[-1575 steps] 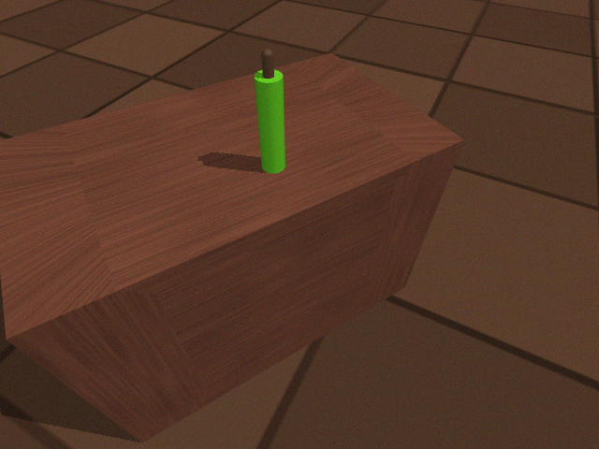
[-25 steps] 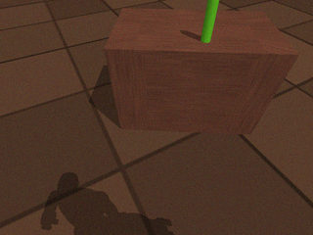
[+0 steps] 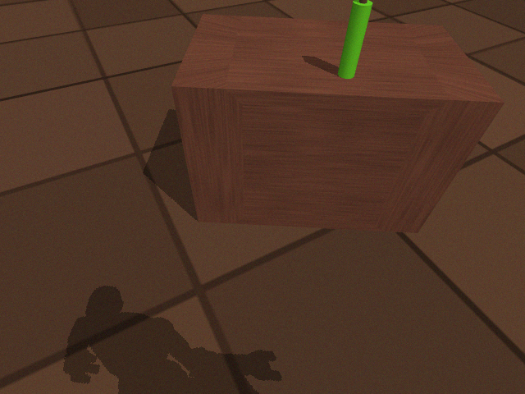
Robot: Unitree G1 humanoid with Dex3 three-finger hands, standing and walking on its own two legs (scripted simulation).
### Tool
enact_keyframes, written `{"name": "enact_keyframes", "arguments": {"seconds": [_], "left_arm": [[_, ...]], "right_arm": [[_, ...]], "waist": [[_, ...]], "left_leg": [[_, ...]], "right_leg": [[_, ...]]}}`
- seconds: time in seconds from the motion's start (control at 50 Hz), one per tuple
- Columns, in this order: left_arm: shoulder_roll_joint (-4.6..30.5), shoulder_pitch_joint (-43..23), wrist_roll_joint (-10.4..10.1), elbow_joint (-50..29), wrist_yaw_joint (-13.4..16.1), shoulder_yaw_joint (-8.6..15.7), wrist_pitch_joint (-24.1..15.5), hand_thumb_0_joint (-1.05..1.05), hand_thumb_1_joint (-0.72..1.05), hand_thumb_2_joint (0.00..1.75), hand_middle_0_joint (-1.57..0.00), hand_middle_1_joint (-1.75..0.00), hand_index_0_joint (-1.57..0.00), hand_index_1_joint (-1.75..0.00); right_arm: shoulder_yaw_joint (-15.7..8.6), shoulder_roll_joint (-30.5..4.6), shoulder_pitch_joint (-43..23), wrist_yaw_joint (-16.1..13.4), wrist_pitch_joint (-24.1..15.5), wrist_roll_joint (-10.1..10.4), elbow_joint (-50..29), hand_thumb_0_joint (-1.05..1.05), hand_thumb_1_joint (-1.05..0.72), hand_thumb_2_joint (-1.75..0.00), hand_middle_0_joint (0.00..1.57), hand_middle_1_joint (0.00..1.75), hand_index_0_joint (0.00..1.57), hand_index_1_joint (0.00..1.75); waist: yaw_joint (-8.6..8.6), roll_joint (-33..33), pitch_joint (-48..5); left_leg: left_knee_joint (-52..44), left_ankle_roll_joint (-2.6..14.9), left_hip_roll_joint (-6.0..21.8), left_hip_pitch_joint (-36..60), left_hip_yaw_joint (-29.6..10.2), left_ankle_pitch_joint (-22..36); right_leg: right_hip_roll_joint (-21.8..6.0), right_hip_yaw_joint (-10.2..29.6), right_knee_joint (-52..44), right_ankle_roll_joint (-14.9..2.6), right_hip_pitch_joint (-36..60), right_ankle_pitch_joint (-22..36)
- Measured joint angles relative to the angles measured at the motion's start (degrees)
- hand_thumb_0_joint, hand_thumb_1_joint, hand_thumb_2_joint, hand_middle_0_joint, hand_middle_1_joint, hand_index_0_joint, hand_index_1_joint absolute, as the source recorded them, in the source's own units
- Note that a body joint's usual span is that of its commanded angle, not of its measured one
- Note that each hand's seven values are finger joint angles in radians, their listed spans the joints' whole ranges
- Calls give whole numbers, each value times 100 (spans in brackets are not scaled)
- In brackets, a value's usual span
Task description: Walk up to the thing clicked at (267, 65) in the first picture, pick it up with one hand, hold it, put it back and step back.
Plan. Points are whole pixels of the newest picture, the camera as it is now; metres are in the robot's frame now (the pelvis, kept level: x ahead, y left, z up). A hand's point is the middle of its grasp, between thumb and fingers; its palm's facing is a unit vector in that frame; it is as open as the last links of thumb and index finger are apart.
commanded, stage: step back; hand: right
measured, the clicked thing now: (355, 33) +1.10 -0.22 +0.07
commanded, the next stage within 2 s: stand in 0.26 s
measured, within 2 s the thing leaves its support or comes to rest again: neither
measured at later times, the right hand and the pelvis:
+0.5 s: hand out of the picture +0.11 -0.25 -0.13, palm faces +0.01 +0.94 -0.34, open 7.4 cm; pelvis +0.01 +0.00 +0.02, yaw +0 degrees
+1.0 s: hand out of the picture +0.07 -0.25 -0.14, palm faces -0.01 +0.94 -0.33, open 7.4 cm; pelvis +0.00 +0.00 +0.02, yaw +0 degrees
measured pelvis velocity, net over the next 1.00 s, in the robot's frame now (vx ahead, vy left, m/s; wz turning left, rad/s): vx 0.00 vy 0.00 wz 0.00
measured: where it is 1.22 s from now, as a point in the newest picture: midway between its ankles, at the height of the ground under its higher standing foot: outside the picture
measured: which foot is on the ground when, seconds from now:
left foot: down 0.00-1.00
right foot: down 0.00-1.00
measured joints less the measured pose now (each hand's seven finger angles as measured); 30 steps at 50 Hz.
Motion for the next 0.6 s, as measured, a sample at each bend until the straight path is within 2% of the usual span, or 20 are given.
{"name": "enact_keyframes", "arguments": {"seconds": [0.28, 0.6], "left_arm": [[-47, -464, -3, 172, 69, -75, -71, 0, 91, 90, -20, -30, -20, -30], [-211, -513, -3, 556, 5, -171, -48, 0, 91, 90, -20, -30, -20, -30]], "right_arm": [[27, 61, -619, -24, 59, 110, 238, 1, -90, -90, 20, 30, 21, 30], [101, 10, -453, 13, 16, 146, 601, 1, -90, -90, 20, 30, 21, 30]], "waist": [[-72, 117, 19], [-207, 55, -51]], "left_leg": [[-574, -21, 30, 363, 49, 189], [-1478, -33, -4, 761, 54, 714]], "right_leg": [[28, 40, -612, 51, 362, 162], [0, 34, -1453, 72, 731, 652]]}}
